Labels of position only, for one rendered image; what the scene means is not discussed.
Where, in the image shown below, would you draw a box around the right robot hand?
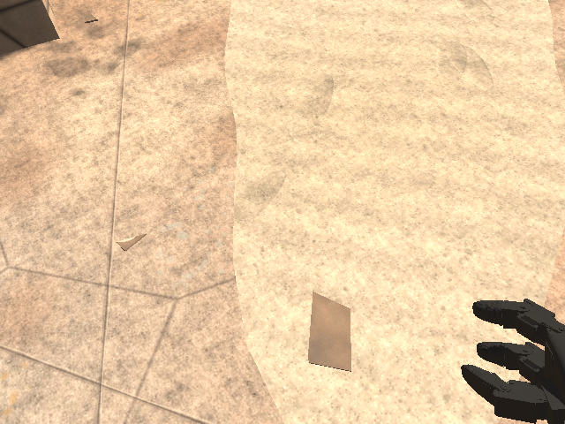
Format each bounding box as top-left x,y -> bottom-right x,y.
461,299 -> 565,424

